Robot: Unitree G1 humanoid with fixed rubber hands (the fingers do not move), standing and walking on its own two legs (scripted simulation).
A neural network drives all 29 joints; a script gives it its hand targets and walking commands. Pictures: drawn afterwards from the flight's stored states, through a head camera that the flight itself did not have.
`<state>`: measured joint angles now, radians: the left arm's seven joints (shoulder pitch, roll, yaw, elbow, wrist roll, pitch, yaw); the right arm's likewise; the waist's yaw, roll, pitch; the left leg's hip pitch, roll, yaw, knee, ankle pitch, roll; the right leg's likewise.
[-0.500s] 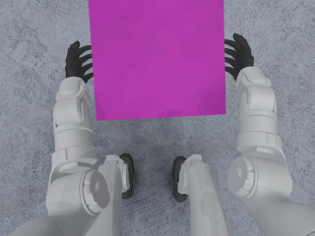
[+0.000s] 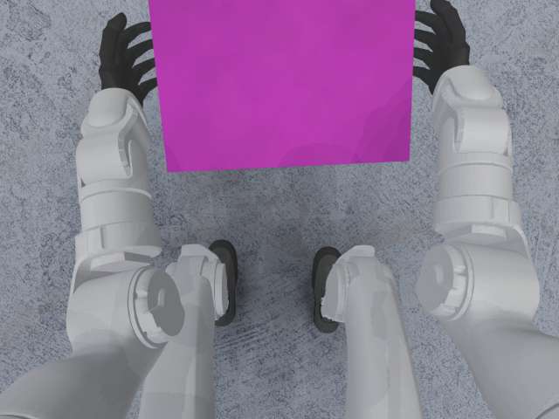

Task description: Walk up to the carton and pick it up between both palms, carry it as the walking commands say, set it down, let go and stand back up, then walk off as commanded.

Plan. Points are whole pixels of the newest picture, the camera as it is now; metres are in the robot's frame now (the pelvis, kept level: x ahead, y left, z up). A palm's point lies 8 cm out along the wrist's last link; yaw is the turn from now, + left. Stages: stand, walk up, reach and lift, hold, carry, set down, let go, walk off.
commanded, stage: set down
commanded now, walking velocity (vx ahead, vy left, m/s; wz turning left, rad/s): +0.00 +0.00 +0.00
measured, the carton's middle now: (280, 69) +0.55 -0.01 -0.20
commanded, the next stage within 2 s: none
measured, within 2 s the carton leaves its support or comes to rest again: rests again in 1.70 s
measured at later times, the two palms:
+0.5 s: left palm (150, 92) +0.51 +0.18 -0.19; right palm (416, 74) +0.54 -0.20 -0.19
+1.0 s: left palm (167, 90) +0.54 +0.18 -0.27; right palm (394, 80) +0.56 -0.20 -0.29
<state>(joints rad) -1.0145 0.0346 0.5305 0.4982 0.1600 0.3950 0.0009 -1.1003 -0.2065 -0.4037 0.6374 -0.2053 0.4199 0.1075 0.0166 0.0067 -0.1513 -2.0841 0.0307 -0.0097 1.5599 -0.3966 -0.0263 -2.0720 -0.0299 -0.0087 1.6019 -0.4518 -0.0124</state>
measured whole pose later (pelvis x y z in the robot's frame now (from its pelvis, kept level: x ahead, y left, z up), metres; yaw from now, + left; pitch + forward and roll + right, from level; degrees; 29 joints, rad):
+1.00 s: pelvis -0.01 +0.00 -0.12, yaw +1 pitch +45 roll +3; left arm -1.36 0.22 0.42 0.77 -0.01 0.29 0.10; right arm -1.46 -0.44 -0.14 0.94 0.02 0.32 0.02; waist 0.03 0.02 0.22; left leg -2.31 0.02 -0.01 2.02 -0.50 -0.04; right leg -2.31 -0.02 0.03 2.08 -0.56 -0.01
